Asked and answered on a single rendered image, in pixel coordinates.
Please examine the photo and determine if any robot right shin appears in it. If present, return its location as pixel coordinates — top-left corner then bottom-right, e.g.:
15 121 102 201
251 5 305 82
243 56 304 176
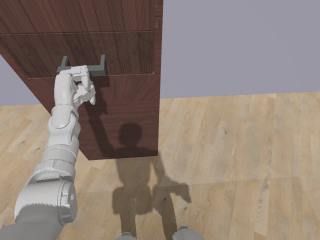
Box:
177 225 188 232

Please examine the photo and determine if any handle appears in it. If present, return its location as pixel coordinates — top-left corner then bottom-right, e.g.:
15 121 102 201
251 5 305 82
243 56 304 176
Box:
57 54 106 77

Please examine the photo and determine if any robot right thigh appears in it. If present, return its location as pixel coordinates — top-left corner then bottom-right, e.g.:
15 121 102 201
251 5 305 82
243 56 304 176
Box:
172 228 205 240

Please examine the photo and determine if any robot left forearm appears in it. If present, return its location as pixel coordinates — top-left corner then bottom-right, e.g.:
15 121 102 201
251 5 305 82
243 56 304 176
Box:
14 104 81 223

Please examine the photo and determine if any drawer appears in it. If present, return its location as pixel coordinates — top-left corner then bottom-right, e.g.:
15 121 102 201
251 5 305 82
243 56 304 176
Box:
0 30 153 78

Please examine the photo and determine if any cabinet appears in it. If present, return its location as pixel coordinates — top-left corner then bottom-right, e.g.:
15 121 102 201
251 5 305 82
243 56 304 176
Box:
0 0 164 161

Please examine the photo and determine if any left robot upper arm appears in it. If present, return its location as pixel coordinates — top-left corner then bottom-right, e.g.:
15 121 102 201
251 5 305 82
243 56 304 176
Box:
0 180 78 240

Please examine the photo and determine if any left robot hand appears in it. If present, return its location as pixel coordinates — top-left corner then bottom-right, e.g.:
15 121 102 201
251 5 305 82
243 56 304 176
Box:
54 65 96 110

